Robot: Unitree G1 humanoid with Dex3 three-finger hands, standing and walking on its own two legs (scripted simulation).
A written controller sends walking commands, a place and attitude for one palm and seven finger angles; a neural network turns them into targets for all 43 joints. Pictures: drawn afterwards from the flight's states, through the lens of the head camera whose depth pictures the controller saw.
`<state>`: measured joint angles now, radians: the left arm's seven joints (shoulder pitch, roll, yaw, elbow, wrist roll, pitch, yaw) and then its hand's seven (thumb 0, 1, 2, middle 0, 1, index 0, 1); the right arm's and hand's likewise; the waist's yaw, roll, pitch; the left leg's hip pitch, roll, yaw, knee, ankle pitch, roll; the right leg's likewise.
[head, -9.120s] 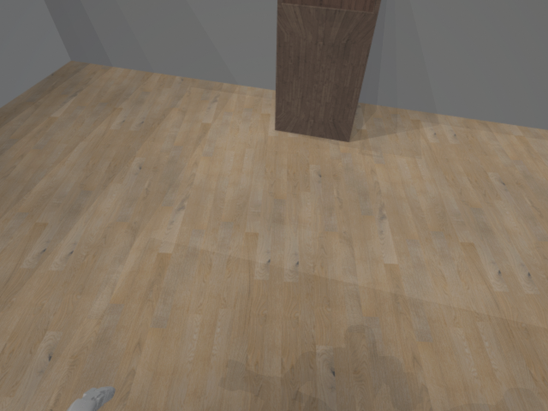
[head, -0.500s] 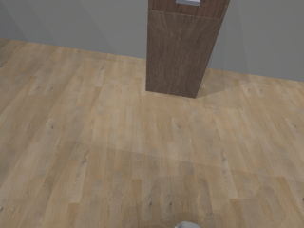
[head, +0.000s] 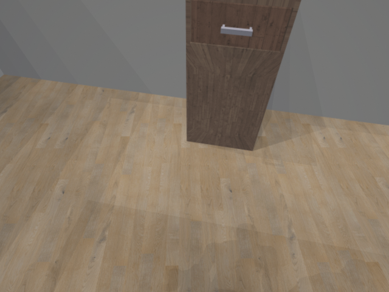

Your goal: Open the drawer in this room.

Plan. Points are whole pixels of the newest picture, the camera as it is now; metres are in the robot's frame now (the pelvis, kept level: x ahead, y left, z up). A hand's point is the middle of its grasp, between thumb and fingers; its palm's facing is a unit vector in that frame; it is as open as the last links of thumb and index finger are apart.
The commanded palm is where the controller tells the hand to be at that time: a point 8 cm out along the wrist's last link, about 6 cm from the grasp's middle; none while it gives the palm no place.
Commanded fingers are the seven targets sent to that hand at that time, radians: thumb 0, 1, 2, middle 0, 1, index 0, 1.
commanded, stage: stand and wait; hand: left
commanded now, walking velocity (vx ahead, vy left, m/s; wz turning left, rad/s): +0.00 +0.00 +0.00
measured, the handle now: (236, 29) +1.13 -0.13 +0.04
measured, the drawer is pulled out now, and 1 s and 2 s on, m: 0.00 0.00 0.00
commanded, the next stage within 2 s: look at it before walking up in 0.34 s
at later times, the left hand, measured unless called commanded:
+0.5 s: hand out of the picture -0.03 +0.17 -0.18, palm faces +0.03 -0.99 -0.15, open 7.3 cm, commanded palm none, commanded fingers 0.00 0.90 0.90 -0.20 -0.30 -0.20 -0.30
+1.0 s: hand out of the picture -0.03 +0.19 -0.18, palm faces +0.02 -0.98 -0.18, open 7.3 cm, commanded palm none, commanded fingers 0.00 0.90 0.90 -0.20 -0.30 -0.20 -0.30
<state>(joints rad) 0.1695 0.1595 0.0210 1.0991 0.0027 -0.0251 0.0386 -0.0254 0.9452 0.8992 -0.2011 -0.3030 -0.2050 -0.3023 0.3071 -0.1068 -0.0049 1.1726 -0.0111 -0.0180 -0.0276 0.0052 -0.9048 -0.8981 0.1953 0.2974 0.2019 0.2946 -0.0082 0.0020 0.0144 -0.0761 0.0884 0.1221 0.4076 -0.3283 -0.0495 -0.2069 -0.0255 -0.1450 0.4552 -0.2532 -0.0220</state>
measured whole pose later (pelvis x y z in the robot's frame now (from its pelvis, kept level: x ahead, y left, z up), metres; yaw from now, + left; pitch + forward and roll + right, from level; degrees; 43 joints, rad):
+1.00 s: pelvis -0.02 +0.03 +0.00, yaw -1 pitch -1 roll +0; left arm 0.28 0.13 0.00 1.16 0.01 -0.01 0.04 0.00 0.92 0.90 -0.20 -0.30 -0.20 -0.30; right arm 0.33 -0.11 -0.01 1.17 -0.01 -0.03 -0.04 0.00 -0.90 -0.90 0.20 0.30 0.20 0.29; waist 0.00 0.00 0.04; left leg -0.05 0.04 0.15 0.38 -0.30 0.00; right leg -0.19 -0.06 -0.11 0.42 -0.20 0.02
